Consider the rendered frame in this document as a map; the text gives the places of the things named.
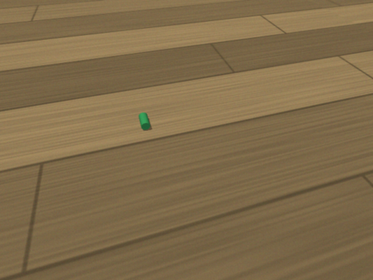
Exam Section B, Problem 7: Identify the can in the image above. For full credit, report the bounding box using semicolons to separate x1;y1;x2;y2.
139;113;150;130

